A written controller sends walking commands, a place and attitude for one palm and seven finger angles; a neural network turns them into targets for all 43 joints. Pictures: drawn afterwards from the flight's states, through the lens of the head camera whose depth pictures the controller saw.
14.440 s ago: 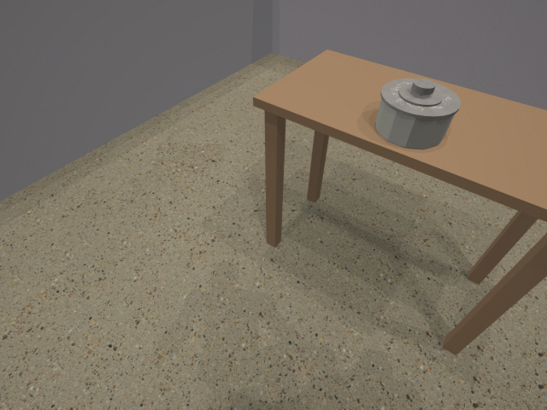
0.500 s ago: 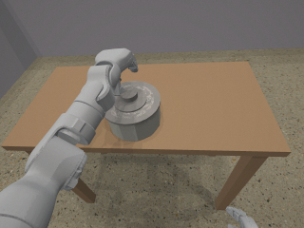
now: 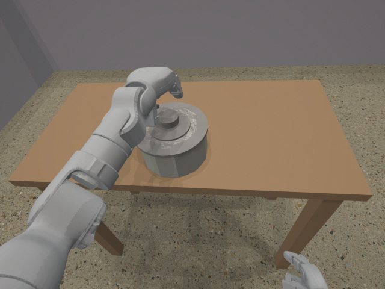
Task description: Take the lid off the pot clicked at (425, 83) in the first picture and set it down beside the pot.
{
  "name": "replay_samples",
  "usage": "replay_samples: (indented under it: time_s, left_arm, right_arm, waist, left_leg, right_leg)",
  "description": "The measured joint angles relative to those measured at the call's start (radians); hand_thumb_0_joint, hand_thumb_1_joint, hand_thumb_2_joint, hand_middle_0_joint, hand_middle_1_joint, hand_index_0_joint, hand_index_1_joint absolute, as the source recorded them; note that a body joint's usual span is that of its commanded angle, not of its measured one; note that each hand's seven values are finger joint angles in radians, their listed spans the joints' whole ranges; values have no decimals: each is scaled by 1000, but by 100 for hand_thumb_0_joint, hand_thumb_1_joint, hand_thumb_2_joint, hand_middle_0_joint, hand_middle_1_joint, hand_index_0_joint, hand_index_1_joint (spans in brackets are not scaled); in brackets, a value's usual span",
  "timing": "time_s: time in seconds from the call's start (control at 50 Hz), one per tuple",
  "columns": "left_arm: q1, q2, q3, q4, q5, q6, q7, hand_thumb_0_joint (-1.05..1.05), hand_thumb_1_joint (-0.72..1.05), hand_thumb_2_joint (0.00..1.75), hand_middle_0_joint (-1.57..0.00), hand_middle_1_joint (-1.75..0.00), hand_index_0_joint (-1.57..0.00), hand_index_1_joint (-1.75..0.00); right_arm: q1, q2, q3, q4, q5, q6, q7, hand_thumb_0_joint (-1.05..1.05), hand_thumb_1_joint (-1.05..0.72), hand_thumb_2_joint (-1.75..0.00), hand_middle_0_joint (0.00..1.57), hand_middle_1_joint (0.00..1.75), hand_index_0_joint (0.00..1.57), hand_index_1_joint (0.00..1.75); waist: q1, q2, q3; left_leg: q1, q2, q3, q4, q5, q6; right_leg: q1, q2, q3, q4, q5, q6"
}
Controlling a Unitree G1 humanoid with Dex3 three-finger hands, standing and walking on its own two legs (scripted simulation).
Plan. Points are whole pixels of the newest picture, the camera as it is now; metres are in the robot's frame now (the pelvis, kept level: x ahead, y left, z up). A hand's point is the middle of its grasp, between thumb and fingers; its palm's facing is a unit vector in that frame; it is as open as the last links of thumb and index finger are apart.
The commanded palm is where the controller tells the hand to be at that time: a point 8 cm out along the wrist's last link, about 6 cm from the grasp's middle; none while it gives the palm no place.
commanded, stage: lower the open fingers around the knob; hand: left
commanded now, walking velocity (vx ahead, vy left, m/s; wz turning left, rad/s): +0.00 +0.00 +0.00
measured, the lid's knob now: (168, 118) +0.48 +0.07 +0.10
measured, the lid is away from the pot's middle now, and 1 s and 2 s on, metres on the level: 0.00 0.00 0.00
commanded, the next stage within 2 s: close the fingers and squeeze the knob in 1.20 s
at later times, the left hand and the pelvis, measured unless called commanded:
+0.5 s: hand (162, 120) +0.44 +0.07 +0.13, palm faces -0.31 -0.01 -0.95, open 10.1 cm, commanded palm +0.43 +0.07 +0.19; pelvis -0.01 +0.01 +0.00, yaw +0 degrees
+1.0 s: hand (169, 117) +0.46 +0.06 +0.12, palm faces -0.31 -0.02 -0.95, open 10.0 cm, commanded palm +0.44 +0.07 +0.18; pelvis +0.01 +0.00 +0.00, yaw -1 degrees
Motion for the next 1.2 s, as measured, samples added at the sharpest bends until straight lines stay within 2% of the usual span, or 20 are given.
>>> replay_samples:
  time_s: [0.08,0.18,0.26,0.32,0.38,0.46,0.56,0.68,0.78,0.84,1.0,1.2]
  left_arm:
    - [-28,-7,2,35,13,28,18,0,-30,148,-86,-8,-86,-8]
    - [3,-29,-27,36,13,59,-2,0,-30,148,-86,-8,-86,-8]
    - [17,-36,-55,-1,5,39,-13,0,-30,148,-86,-8,-86,-8]
    - [-14,-51,-35,55,7,26,10,0,-30,148,-86,-8,-86,-8]
    - [-55,-68,-23,145,16,48,35,0,-30,148,-86,-8,-86,-8]
    - [-42,-80,-23,176,18,61,38,0,-30,148,-86,-8,-85,-8]
    - [-33,-68,-31,164,24,23,36,0,-30,148,-85,-8,-84,-7]
    - [-55,-97,-15,247,25,33,67,0,-30,148,-86,-9,-85,-8]
    - [-56,-100,-12,249,36,11,85,0,-30,148,-88,-9,-85,-8]
    - [-48,-98,15,253,34,15,96,0,-30,148,-89,-10,-86,-8]
    - [-23,-96,-2,222,32,40,90,0,-30,148,-87,-10,-86,-8]
    - [28,-77,11,153,27,23,71,0,-30,148,-82,-7,-86,-8]
  right_arm:
    - [9,1,-6,0,1,1,13,1,-91,-90,19,30,20,30]
    - [19,-3,-8,-6,4,22,24,1,-91,-90,19,30,20,30]
    - [21,-1,-11,-1,1,5,16,1,-91,-90,19,30,20,30]
    - [21,3,-7,13,-2,-5,8,1,-91,-90,19,30,20,30]
    - [27,8,-3,21,-1,-3,9,1,-91,-90,19,30,20,30]
    - [46,8,-4,17,-4,6,11,1,-91,-90,19,30,20,30]
    - [69,7,-10,22,-7,-7,-5,1,-91,-90,20,30,20,30]
    - [86,-2,-14,39,-8,-3,-7,1,-91,-90,19,30,20,30]
    - [100,-8,-23,42,-11,-6,-10,1,-91,-90,19,30,20,30]
    - [100,-11,-20,44,-11,1,-10,1,-91,-90,19,30,20,30]
    - [87,-8,-23,32,-8,14,-1,1,-91,-90,19,30,20,30]
    - [41,-1,-14,0,-3,22,0,1,-91,-90,19,30,20,30]
  waist:
    - [0,-1,-5]
    - [-2,4,-6]
    - [-6,7,9]
    - [-8,5,4]
    - [-11,0,-2]
    - [-17,0,-2]
    - [-26,-2,2]
    - [-32,-9,-5]
    - [-35,-7,-10]
    - [-36,-6,-14]
    - [-30,-2,-23]
    - [-21,-4,-23]
  left_leg:
    - [-9,-1,2,-2,5,0]
    - [-15,-3,0,3,6,4]
    - [-10,-7,-3,6,6,7]
    - [-11,-7,0,4,8,8]
    - [-19,-7,6,-1,12,7]
    - [-26,-6,8,-3,14,7]
    - [-24,-5,7,-2,9,8]
    - [-34,-2,11,-1,4,6]
    - [-41,-1,11,1,-1,5]
    - [-37,2,16,-1,-5,4]
    - [-32,7,13,5,-15,-1]
    - [-24,13,10,10,-19,-6]
  right_leg:
    - [-11,-2,1,2,3,1]
    - [-15,-3,0,4,4,4]
    - [-8,-7,-4,7,4,6]
    - [-12,-8,0,9,4,7]
    - [-25,-8,5,13,6,7]
    - [-33,-7,7,11,8,8]
    - [-29,-5,7,7,7,8]
    - [-40,-3,12,7,4,6]
    - [-45,-1,13,5,1,5]
    - [-44,2,18,1,0,3]
    - [-34,6,16,-2,-5,-1]
    - [-23,13,14,-5,-6,-6]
